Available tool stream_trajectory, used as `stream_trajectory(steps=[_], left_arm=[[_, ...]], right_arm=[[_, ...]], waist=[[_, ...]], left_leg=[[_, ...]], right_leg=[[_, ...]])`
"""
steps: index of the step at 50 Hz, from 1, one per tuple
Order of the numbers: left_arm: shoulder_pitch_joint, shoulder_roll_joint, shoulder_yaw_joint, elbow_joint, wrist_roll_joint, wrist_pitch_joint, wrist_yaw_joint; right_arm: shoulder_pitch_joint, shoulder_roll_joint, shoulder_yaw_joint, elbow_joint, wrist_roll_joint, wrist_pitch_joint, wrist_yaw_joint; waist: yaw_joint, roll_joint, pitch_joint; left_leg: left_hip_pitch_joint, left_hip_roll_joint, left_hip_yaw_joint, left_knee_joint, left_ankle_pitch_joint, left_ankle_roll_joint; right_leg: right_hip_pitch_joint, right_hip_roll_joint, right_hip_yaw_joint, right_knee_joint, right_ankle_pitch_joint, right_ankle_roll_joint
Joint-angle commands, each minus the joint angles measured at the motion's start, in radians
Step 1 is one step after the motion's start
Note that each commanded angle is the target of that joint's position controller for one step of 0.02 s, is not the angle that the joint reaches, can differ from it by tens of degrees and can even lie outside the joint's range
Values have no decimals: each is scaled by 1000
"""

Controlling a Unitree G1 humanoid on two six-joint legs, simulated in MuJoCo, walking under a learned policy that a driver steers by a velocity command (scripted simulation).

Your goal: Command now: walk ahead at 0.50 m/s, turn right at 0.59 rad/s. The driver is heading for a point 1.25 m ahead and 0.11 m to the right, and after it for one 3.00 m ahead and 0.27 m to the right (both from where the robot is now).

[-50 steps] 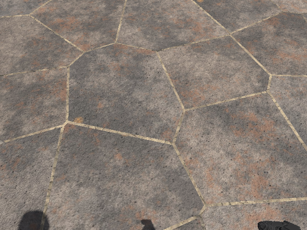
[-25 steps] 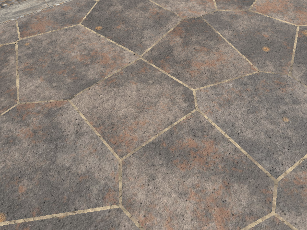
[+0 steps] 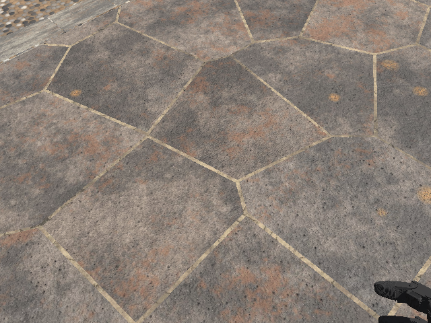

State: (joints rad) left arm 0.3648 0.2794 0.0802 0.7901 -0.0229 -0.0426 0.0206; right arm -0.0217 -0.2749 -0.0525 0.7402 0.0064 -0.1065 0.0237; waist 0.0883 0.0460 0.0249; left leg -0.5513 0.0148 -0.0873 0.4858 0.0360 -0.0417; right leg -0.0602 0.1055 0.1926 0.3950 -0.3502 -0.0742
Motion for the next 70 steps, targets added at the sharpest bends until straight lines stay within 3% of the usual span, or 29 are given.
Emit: stream_trajectory(steps=[1,2,3,4,5,6,8,12,20,24,26,28,29,30,31,32,34,36,42,50,53,55,56,57,58,59,61,65,70], left_arm=[[-6,154,40,-48,2,3,10],[-22,132,32,-58,4,4,8],[-33,82,12,-77,15,2,2],[97,15,-7,-100,-5,-6,1],[123,81,-5,-96,-19,-11,3],[35,162,16,-95,-20,-8,2],[-82,158,22,-122,2,-3,0],[-86,81,13,-145,-8,17,-14],[-276,43,-9,-216,-1,5,-51],[-367,37,-16,-259,0,2,-68],[-343,69,-3,-264,8,1,-70],[-117,143,40,-201,13,5,-62],[48,209,67,-158,11,13,-46],[66,322,80,-147,9,11,-37],[91,233,53,-167,12,3,-39],[40,185,36,-154,21,-8,-42],[-74,126,18,-143,22,-21,-43],[-130,90,8,-141,35,-38,-43],[-134,109,17,-80,44,-72,-25],[-49,156,32,-5,16,-40,-9],[-74,195,43,-5,9,-13,5],[-99,199,40,-14,6,4,16],[-72,160,22,-32,26,-5,20],[28,19,-20,-74,49,-36,-1],[-82,107,-10,-79,11,-75,-19],[-165,141,-1,-108,-21,-96,-28],[-197,137,1,-106,19,-108,-15],[-158,110,3,-109,38,-64,-12],[-336,58,-22,-156,35,-63,-19]], right_arm=[[-11,-133,-40,-64,4,-33,4],[89,-156,-53,-37,-3,-38,-2],[235,-199,-67,-18,-21,-42,-9],[365,-287,-90,7,-35,-30,-13],[365,-223,-76,15,-7,-22,-4],[308,-143,-54,-4,1,-16,-7],[220,-97,-37,-5,-12,0,-12],[211,-96,-36,25,-11,-12,-15],[256,-169,-53,59,-4,4,-26],[339,-197,-57,101,17,26,-20],[339,-226,-62,111,27,37,-21],[322,-230,-56,117,30,49,-29],[327,-191,-37,103,9,44,-33],[436,-55,10,58,-20,24,-18],[385,-129,-2,86,15,-2,-8],[281,-179,-20,50,55,-11,-2],[231,-156,-17,49,31,-10,-9],[292,-137,-21,74,28,22,-8],[228,-84,-15,57,17,57,-13],[23,-56,4,-41,11,47,33],[71,-94,-15,-64,12,52,47],[314,-174,-63,-15,17,58,35],[457,-266,-96,9,19,68,13],[423,-337,-102,-4,24,62,11],[451,-255,-79,-25,18,52,15],[417,-209,-68,-22,12,43,13],[294,-156,-53,-49,12,39,8],[253,-150,-48,-82,3,37,-11],[313,-183,-60,-69,15,51,-37]], waist=[[-62,-179,-20],[-114,-174,-73],[-181,-115,-205],[-150,170,-363],[-145,257,-357],[-166,131,-207],[-143,27,-48],[-103,59,-11],[-158,8,24],[-174,4,59],[-132,32,32],[10,35,-104],[80,-19,-206],[-22,-286,-330],[39,-201,-448],[49,-163,-288],[-23,-96,-127],[-82,-125,-92],[-91,-94,7],[-13,-79,72],[-66,-127,7],[-205,-118,-131],[-252,11,-231],[-125,230,-320],[-210,107,-393],[-216,65,-256],[-136,-46,-108],[-72,-15,-68],[-136,26,-32]], left_leg=[[140,-15,15,-32,-83,39],[286,-15,30,-66,-75,67],[541,107,-74,-30,-109,126],[918,345,-494,-84,-300,283],[941,415,-730,-176,-533,313],[812,373,-592,-201,-583,267],[565,289,-331,-234,-358,219],[436,241,-111,-318,-161,221],[496,217,168,-343,52,199],[588,262,190,-315,126,195],[638,277,211,-223,400,182],[579,238,269,68,616,141],[357,202,279,326,382,102],[-62,24,246,712,-476,37],[-147,0,36,865,-638,44],[-227,47,24,889,-572,57],[-173,123,30,744,-427,61],[-55,146,10,696,-349,49],[-131,125,-22,463,-78,12],[-162,78,92,143,-8,74],[-53,5,171,138,-171,128],[289,-81,199,84,-166,189],[589,50,-32,60,-139,253],[895,280,-616,-57,-321,449],[950,307,-733,-169,-401,447],[860,282,-587,-185,-347,402],[576,204,-384,-195,-138,349],[360,148,-250,-255,80,353],[268,55,-145,-241,-7,273]], right_leg=[[-36,-252,224,14,332,-108],[-55,-207,204,108,402,-82],[-157,-150,143,344,347,-48],[-503,2,5,693,-39,34],[-676,-48,3,863,-240,46],[-728,-99,6,920,-156,51],[-685,-165,-47,863,-29,57],[-619,-227,-80,748,46,60],[-612,-213,-169,362,381,64],[-581,-175,-204,234,301,26],[-495,-126,-241,197,203,-10],[-151,-54,-280,109,248,-65],[160,-139,-147,141,299,-105],[488,-426,387,82,169,-279],[502,-506,575,-41,122,-319],[393,-468,381,-52,214,-265],[122,-384,140,-88,359,-194],[-29,-356,42,-170,375,-179],[-87,-328,-184,-278,401,-141],[123,-375,-327,-225,502,-83],[193,-386,-365,-54,927,-46],[101,-334,-406,291,1060,5],[-139,-284,-411,605,728,52],[-578,-52,-278,930,-217,115],[-688,-70,-82,1012,-241,90],[-759,-117,-84,985,-151,66],[-672,-190,-100,812,-21,62],[-548,-209,-121,645,52,114],[-463,-138,-152,259,384,152]])
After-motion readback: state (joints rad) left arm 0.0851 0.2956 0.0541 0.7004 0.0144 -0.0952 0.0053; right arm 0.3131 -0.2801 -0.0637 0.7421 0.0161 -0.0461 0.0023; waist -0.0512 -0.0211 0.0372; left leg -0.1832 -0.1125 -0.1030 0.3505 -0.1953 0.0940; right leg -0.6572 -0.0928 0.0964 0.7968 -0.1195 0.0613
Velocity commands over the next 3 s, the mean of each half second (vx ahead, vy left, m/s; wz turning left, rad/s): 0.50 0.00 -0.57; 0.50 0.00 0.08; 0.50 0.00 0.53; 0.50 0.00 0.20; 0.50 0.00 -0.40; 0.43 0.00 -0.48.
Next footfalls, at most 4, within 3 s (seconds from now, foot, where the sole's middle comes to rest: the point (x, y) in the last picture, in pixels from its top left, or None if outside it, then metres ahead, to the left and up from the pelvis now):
0.06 left None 0.21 0.14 -0.77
0.58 right None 0.43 -0.19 -0.77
1.10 left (268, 229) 0.79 -0.04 -0.77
1.58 right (320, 167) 1.07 -0.24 -0.77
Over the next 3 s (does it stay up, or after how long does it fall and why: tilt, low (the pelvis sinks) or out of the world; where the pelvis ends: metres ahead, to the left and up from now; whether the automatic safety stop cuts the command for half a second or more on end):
stays up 1.63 -0.12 0.00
